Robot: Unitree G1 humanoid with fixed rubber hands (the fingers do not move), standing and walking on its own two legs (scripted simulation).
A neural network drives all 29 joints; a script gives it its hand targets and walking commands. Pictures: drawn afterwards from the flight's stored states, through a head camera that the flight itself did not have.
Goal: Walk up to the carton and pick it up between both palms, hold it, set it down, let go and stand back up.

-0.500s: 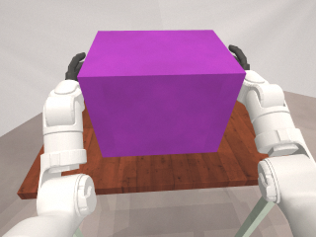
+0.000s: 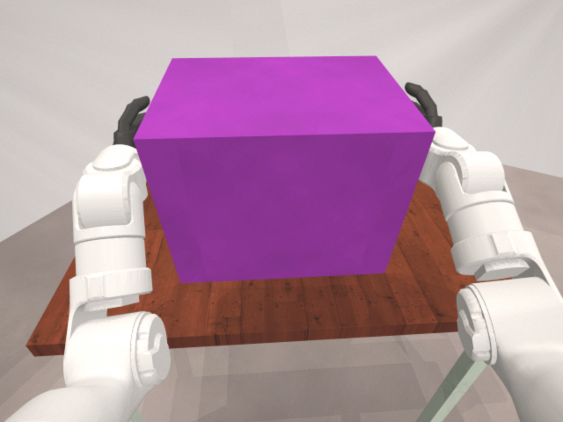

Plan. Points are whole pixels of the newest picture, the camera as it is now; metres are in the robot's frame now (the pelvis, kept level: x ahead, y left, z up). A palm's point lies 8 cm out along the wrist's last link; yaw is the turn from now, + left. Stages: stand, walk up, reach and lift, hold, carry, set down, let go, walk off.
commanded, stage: hold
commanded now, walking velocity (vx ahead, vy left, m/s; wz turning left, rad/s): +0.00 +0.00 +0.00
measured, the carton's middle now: (280, 167) +0.39 +0.00 +0.23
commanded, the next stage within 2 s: none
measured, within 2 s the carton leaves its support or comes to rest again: neither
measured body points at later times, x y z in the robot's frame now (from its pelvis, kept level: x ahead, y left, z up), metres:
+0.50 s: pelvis +0.00 +0.00 +0.00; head -0.08 +0.02 +0.44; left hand +0.37 +0.20 +0.26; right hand +0.38 -0.19 +0.28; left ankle +0.02 +0.13 -0.75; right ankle -0.01 -0.11 -0.75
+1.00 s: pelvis -0.01 +0.00 +0.00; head -0.09 +0.02 +0.44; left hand +0.37 +0.20 +0.26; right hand +0.38 -0.19 +0.28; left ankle +0.02 +0.13 -0.75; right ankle -0.01 -0.11 -0.75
